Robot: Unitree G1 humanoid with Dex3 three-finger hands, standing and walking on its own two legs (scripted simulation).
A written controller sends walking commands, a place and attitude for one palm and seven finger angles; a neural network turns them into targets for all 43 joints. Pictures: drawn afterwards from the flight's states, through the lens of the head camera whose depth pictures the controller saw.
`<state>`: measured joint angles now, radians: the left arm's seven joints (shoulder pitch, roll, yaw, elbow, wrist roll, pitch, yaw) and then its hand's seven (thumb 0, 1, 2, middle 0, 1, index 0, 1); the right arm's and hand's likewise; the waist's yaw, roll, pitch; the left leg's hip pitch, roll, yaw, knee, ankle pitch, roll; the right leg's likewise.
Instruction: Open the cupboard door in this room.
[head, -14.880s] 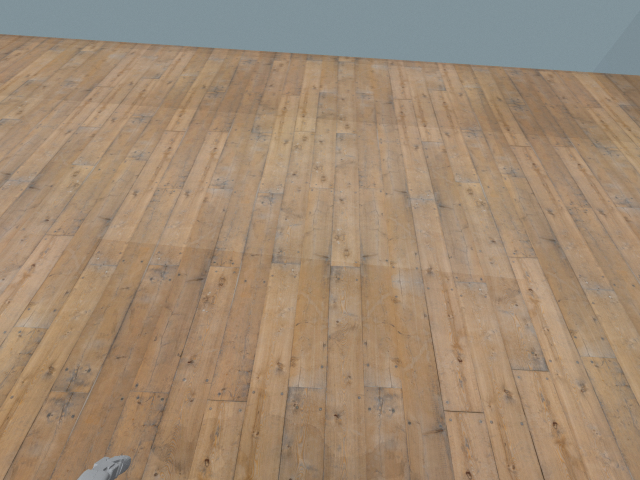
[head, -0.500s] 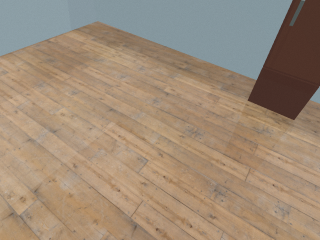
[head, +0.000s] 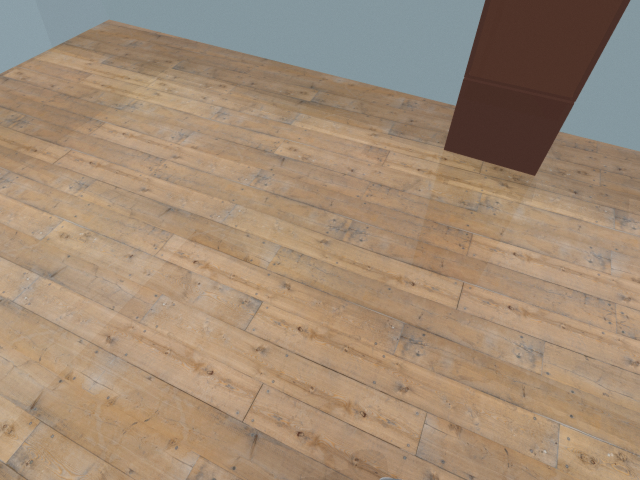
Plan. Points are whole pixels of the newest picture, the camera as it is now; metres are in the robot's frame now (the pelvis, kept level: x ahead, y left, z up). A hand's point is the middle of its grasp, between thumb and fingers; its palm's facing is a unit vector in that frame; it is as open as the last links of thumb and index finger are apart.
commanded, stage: turn or walk to find it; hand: left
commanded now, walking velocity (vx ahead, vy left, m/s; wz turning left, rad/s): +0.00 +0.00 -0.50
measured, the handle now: out of the picture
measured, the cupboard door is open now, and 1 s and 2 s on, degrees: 0 0 0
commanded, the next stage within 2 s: stand and wait in 0.64 s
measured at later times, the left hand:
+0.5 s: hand out of the picture +0.06 +0.16 -0.15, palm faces +0.00 -0.98 -0.18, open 7.4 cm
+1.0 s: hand out of the picture +0.11 +0.21 -0.16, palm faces +0.01 -0.97 -0.24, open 7.4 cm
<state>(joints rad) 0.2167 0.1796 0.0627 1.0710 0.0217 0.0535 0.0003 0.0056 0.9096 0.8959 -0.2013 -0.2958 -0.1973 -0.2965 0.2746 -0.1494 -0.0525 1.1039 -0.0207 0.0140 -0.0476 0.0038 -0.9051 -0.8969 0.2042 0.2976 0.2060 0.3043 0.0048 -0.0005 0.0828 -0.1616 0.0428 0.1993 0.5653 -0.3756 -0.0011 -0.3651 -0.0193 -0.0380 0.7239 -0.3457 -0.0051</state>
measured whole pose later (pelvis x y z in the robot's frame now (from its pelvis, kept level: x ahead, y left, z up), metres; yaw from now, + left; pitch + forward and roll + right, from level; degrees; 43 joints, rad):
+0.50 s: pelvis +0.05 -0.01 +0.02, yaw -3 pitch -1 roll +0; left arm 0.32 0.13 0.01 1.08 0.02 -0.03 0.01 0.01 0.91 0.90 -0.20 -0.30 -0.20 -0.30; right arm 0.17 -0.24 -0.05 1.05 -0.01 0.03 -0.02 0.00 -0.91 -0.90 0.20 0.30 0.20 0.30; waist 0.02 0.03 0.01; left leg -0.39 0.07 -0.01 0.78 -0.31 -0.07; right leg -0.12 0.06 -0.04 0.37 -0.24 -0.07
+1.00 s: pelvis +0.08 +0.02 +0.01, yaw -1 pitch -2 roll +1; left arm 0.22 0.19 0.02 1.12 0.01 0.01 0.02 0.00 0.91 0.90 -0.20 -0.30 -0.19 -0.30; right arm 0.24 -0.16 -0.03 1.14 -0.01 0.01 -0.03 0.00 -0.91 -0.90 0.20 0.30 0.21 0.30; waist 0.00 0.01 0.03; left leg -0.22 0.00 0.06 0.48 -0.24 0.01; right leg -0.20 -0.05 -0.01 0.50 -0.27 0.03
